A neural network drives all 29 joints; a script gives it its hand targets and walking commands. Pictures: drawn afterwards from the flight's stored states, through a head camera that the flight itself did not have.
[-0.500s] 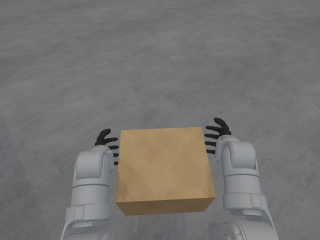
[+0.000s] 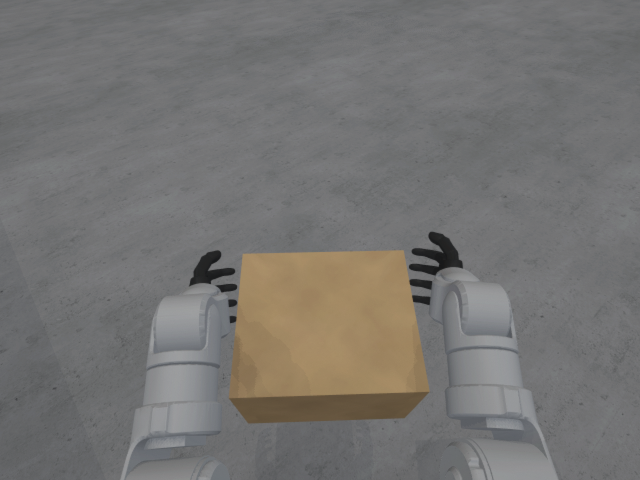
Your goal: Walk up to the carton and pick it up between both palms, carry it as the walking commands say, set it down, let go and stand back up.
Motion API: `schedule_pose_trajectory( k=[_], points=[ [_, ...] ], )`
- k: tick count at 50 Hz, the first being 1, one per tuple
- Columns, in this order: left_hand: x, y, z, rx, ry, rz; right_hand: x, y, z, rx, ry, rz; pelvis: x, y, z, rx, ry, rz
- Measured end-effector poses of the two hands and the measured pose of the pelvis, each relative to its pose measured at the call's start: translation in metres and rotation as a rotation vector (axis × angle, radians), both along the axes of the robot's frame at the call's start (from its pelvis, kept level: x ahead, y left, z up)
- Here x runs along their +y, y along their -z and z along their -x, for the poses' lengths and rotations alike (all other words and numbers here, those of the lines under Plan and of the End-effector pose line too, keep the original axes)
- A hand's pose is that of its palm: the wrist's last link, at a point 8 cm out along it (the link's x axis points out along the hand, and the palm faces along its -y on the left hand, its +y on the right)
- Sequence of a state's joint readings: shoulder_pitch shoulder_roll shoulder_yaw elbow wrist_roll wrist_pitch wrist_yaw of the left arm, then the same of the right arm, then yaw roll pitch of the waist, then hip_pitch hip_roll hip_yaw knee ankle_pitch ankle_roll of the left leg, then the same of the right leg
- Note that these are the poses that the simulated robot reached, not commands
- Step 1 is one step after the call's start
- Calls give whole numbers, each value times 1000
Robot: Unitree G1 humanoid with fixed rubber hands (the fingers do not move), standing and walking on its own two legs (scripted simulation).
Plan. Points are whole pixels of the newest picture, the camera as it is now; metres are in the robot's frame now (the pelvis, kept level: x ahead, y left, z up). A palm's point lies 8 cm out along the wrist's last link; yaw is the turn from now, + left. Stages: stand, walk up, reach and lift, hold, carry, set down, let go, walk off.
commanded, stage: carry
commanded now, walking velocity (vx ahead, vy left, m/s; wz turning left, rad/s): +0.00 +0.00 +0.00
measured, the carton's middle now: (325, 337) +0.33 +0.00 -0.01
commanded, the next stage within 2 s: none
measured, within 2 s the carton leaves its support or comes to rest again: neither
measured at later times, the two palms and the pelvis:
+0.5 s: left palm (210, 301) +0.32 +0.14 +0.10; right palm (455, 284) +0.33 -0.16 +0.10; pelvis +0.00 +0.00 +0.00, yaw +0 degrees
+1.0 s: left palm (237, 269) +0.37 +0.11 +0.10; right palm (461, 258) +0.38 -0.19 +0.10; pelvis +0.05 -0.02 +0.01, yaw +0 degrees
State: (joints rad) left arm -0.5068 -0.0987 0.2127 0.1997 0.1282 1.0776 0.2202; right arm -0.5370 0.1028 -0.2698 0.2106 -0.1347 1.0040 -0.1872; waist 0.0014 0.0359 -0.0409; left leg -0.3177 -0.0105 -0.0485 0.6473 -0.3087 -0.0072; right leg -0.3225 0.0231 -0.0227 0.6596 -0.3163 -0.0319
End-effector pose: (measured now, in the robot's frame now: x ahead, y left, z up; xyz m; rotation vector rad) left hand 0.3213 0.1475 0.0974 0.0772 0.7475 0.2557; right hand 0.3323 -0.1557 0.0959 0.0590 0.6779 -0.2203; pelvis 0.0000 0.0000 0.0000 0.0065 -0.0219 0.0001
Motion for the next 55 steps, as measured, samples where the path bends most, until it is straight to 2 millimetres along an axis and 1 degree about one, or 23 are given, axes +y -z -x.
schedule_pose_trajectory(
  k=[17, 21, 23, 29, 34, 39, 42, 45, 51, 53, 55],
  points=[
    [-1, 2, -6, 2, 2, -2, 0, 3, -3, 3, 9, 8, 0, 0, -1, 1, 1, 0],
    [-7, -9, -4, -4, -7, -30, -3, -7, -2, 3, 35, 20, 0, 0, 0, 2, 1, 0],
    [-8, -10, -2, 19, -7, -33, -4, -8, 0, 28, 36, 20, -1, 0, -1, 3, 3, 1],
    [-19, -4, 5, 96, -8, -30, -16, -1, 6, 110, 34, 9, -13, 0, -2, 13, 14, 0],
    [-37, -5, 2, 102, 0, -33, -33, 0, 6, 119, 50, 2, -25, 1, -4, 23, 21, -5],
    [-52, -4, -6, 118, 12, -41, -47, 2, 4, 138, 94, 12, -29, -1, -11, 36, 14, -16],
    [-54, -2, -14, 137, 8, -38, -48, 4, -4, 159, 102, 15, -28, -4, -18, 50, 9, -18],
    [-49, 0, -26, 145, 2, -29, -43, 4, -16, 168, 100, 21, -25, -6, -28, 68, 4, -13],
    [-34, -4, -58, 121, -43, -17, -28, 1, -53, 150, 81, 14, -21, -7, -59, 120, 8, -9],
    [-34, -4, -70, 117, -60, -23, -28, 3, -66, 149, 74, 6, -24, -6, -70, 139, 14, -11],
    [-38, -1, -83, 122, -66, -28, -31, 9, -80, 156, 70, -2, -28, -5, -82, 150, 16, -18]
  ],
)
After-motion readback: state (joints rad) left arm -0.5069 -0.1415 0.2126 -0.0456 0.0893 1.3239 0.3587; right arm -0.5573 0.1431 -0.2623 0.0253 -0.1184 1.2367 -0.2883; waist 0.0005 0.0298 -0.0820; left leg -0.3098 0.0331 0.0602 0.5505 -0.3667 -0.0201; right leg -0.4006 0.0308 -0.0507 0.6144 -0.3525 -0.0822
